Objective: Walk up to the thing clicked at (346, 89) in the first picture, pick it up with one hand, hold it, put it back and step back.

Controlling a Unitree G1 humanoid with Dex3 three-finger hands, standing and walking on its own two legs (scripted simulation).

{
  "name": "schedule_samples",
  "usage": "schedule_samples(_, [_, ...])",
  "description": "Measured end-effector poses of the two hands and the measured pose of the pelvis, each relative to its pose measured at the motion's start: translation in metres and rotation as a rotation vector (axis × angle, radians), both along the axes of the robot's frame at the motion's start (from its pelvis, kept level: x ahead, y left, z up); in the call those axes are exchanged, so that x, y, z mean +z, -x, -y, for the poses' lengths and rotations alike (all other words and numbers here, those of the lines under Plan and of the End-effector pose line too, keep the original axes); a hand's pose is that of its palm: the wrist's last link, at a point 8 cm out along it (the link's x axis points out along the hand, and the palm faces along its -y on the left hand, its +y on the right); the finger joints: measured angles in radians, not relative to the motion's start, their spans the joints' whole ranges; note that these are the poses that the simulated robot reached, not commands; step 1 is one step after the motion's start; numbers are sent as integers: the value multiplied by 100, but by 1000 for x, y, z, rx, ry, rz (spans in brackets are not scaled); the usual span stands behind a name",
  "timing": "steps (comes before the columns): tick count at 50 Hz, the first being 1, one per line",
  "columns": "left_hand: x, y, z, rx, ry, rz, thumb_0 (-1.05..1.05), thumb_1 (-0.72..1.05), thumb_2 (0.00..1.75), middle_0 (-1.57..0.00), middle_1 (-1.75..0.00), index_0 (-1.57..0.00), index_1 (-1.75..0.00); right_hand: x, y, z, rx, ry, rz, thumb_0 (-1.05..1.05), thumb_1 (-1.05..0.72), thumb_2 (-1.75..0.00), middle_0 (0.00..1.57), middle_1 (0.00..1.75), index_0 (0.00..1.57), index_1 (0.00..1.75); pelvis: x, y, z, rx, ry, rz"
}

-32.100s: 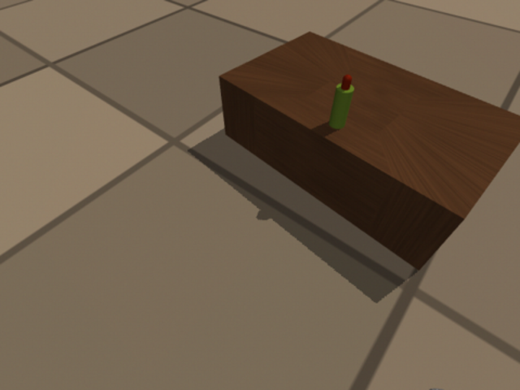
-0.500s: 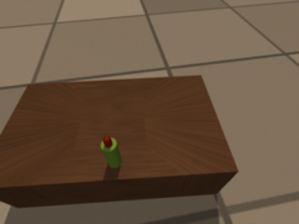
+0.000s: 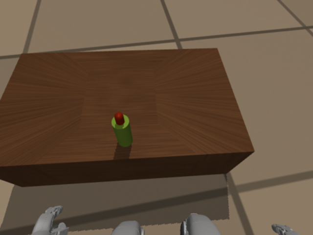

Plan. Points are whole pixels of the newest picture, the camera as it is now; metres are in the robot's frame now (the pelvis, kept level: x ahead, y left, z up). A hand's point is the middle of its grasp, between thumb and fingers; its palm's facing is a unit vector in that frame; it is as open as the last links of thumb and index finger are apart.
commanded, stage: step back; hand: left
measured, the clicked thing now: (122, 128) +0.50 +0.15 -0.25
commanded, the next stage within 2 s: none
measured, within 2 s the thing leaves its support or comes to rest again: neither
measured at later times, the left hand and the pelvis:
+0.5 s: hand out of the picture +0.04 +0.27 -0.14, palm faces -0.10 -0.91 -0.39, open 7.4 cm; pelvis -0.08 +0.02 +0.00, yaw -5 degrees
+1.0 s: hand out of the picture -0.10 +0.31 -0.15, palm faces -0.05 -0.94 -0.34, open 7.4 cm; pelvis -0.21 +0.05 +0.02, yaw -4 degrees
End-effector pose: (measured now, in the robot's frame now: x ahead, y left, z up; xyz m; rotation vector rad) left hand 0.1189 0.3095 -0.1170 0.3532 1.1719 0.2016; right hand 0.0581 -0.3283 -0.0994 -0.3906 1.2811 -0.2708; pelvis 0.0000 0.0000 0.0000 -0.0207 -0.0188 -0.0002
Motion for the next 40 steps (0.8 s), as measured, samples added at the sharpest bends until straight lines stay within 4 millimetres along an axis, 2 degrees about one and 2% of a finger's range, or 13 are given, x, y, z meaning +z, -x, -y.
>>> schedule_samples(4, [-5, -9, -11, -7, 10, 38, 0, 90, 90, -20, -30, -20, -30, 5, 26, -21, 0, 9, -45, 0, -90, -90, 20, 30, 20, 30, 2, 14, -12, -9, -12, 10])
schedule_samples(8, [-1, -1, -9, -27, 27, 21, 0, 90, 90, -20, -30, -20, -30, 13, 41, -35, -15, 5, -47, 0, -90, -90, 20, 30, 21, 30, 11, 23, -19, -19, 4, -6])
schedule_samples(14, [2, 25, -10, -67, 20, -22, 0, 90, 90, -20, -30, -20, -30, 8, 41, -45, -32, -9, 48, 1, -90, -90, 20, 30, 21, 30, 11, 40, -26, -59, -4, -1])
schedule_samples(20, [4, 51, -8, -92, -16, -15, 0, 90, 90, -20, -30, -20, -30, -10, 47, -41, -33, -49, 132, 0, -90, -90, 21, 30, 21, 30, -1, 62, -21, -96, -31, 24])
schedule_samples(25, [19, 80, -1, -85, -21, 16, 0, 90, 90, -20, -30, -20, -30, -15, 60, -37, -47, -81, 142, 0, -90, -90, 20, 30, 21, 30, 2, 82, -16, -82, -12, 42])
schedule_samples(29, [33, 97, -5, -64, -28, 39, 0, 90, 90, -20, -30, -20, -30, -5, 76, -37, -23, -80, 131, 1, -90, -90, 20, 30, 21, 30, 12, 98, -18, -86, -50, 26])
schedule_samples(33, [37, 107, -13, -73, -36, 71, 0, 90, 90, -21, -30, -20, -30, 0, 98, -35, 5, -44, 109, 0, -90, -90, 20, 30, 21, 30, 13, 118, -26, -70, -45, 3])
schedule_samples(36, [32, 116, -23, -77, -32, 102, 0, 90, 90, -20, -30, -20, -30, -1, 116, -38, 26, -13, 87, 0, -90, -90, 20, 30, 21, 30, 7, 135, -35, -42, -28, 2])
schedule_samples(40, [13, 134, -40, -63, -6, 120, 0, 90, 90, -20, -30, -20, -30, 0, 141, -54, 43, 17, 76, 1, -90, -90, 20, 30, 20, 30, -3, 161, -47, -32, -50, 36])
